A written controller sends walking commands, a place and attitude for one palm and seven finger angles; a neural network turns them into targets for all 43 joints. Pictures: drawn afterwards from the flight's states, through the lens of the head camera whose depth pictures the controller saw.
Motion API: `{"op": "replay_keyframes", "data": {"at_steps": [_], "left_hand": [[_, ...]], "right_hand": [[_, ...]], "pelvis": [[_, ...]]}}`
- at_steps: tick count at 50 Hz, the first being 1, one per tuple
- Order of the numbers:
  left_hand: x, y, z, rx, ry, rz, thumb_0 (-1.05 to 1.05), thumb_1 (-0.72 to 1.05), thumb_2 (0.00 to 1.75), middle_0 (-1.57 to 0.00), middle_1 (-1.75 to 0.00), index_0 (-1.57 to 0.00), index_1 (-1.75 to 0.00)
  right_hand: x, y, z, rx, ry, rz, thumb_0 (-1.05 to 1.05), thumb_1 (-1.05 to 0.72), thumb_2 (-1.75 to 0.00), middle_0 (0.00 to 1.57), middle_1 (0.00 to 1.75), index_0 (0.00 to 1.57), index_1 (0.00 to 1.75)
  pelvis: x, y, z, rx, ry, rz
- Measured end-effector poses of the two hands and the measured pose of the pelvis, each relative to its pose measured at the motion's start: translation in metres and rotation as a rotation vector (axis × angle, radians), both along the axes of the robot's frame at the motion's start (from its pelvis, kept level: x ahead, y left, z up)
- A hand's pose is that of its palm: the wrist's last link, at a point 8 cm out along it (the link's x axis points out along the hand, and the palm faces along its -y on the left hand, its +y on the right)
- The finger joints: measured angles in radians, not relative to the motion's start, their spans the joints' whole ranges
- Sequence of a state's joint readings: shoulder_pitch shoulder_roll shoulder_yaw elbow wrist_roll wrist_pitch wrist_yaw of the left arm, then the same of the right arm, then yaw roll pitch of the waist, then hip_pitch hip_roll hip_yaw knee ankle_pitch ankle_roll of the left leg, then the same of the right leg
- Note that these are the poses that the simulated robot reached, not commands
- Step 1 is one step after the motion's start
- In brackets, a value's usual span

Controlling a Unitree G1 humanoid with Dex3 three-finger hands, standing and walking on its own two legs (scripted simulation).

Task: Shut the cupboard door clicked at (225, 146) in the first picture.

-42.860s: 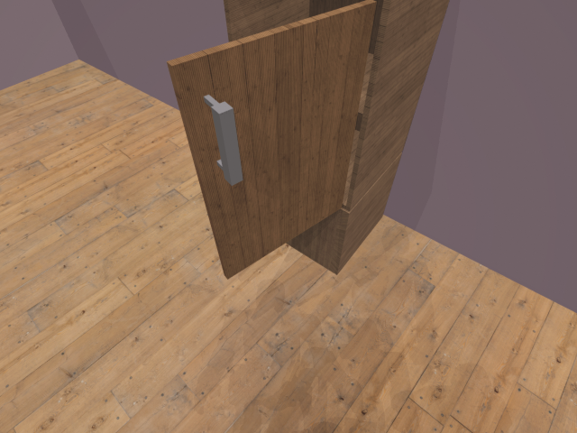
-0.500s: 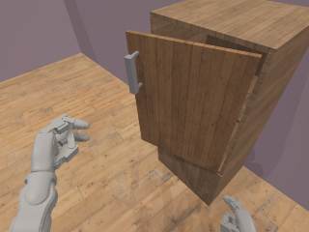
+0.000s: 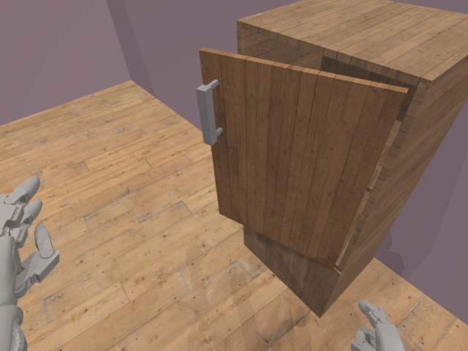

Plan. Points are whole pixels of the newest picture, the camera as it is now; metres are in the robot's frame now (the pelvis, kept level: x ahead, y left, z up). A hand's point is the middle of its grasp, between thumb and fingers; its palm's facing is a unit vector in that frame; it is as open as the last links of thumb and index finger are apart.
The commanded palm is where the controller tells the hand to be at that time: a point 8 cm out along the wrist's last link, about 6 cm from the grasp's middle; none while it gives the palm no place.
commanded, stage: draw the hand back to the body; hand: left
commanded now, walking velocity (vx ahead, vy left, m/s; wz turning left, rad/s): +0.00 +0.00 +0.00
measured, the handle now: (212, 112) +0.61 +0.14 +0.11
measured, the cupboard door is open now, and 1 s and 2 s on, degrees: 18 18 18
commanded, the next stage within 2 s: step back with the hand held close in 0.16 s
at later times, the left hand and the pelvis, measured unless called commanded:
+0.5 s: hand (61, 243) +0.20 +0.27 +0.15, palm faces +0.37 -0.79 -0.49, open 7.4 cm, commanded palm +0.15 +0.31 +0.17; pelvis +0.00 +0.01 -0.01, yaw -1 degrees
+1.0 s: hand out of the picture +0.11 +0.29 +0.16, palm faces +0.46 -0.76 -0.45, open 7.4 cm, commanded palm +0.05 +0.33 +0.17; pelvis -0.09 +0.03 -0.02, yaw +0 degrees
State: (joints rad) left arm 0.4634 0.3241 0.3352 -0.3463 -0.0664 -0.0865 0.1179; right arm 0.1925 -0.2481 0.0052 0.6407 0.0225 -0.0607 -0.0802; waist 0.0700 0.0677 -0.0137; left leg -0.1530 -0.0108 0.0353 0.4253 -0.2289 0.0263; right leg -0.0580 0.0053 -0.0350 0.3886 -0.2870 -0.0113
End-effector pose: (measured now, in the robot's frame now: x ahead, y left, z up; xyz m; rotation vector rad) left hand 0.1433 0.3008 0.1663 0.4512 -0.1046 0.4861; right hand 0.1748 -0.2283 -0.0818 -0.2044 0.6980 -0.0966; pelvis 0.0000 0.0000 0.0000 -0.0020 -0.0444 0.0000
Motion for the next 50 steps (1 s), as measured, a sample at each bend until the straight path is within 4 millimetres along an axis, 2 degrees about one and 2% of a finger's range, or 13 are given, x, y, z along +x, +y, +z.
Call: {"op": "replay_keyframes", "data": {"at_steps": [12,22,29,34,39,45,50], "left_hand": [[0.011,-0.006,0.004,0.015,-0.001,-0.048,0.02,0.89,0.90,-0.21,-0.30,-0.21,-0.30],[0.019,0.000,0.009,0.092,0.010,-0.084,0.02,0.89,0.90,-0.21,-0.30,-0.21,-0.30],[0.019,0.006,0.007,0.120,0.034,-0.144,0.02,0.88,0.90,-0.21,-0.30,-0.21,-0.30],[0.006,0.015,0.011,0.141,-0.001,-0.162,0.02,0.88,0.90,-0.21,-0.30,-0.21,-0.30],[-0.017,0.024,0.011,0.144,-0.050,-0.153,0.01,0.88,0.90,-0.21,-0.30,-0.21,-0.30],[-0.050,0.031,0.007,0.152,-0.096,-0.116,0.01,0.88,0.90,-0.21,-0.30,-0.21,-0.30],[-0.076,0.029,0.006,0.161,-0.144,-0.092,0.02,0.88,0.90,-0.21,-0.30,-0.21,-0.30]], "right_hand": [[0.002,0.008,0.003,0.028,-0.015,0.003,0.01,-0.90,-0.90,0.20,0.30,0.20,0.30],[-0.011,-0.005,-0.008,0.004,0.063,-0.056,0.01,-0.90,-0.90,0.20,0.30,0.20,0.30],[-0.028,-0.011,-0.005,-0.030,0.073,-0.137,0.01,-0.90,-0.90,0.20,0.30,0.20,0.30],[-0.046,-0.005,0.001,-0.043,0.058,-0.152,0.01,-0.91,-0.90,0.20,0.30,0.20,0.30],[-0.069,0.006,0.003,-0.053,0.045,-0.133,0.01,-0.90,-0.90,0.20,0.30,0.20,0.30],[-0.098,0.015,-0.003,-0.056,0.045,-0.099,0.01,-0.90,-0.90,0.20,0.30,0.20,0.30],[-0.122,0.018,-0.013,-0.055,0.058,-0.067,0.01,-0.90,-0.90,0.20,0.30,0.20,0.30]], "pelvis": [[0.003,-0.003,0.000,-0.002,0.000,-0.011],[0.002,0.003,-0.003,-0.015,0.058,-0.016],[-0.009,0.015,-0.007,-0.009,0.073,-0.034],[-0.025,0.023,-0.009,-0.011,0.068,-0.041],[-0.046,0.028,-0.012,-0.020,0.062,-0.038],[-0.072,0.030,-0.017,-0.030,0.051,-0.022],[-0.091,0.026,-0.023,-0.035,0.033,-0.003]]}}
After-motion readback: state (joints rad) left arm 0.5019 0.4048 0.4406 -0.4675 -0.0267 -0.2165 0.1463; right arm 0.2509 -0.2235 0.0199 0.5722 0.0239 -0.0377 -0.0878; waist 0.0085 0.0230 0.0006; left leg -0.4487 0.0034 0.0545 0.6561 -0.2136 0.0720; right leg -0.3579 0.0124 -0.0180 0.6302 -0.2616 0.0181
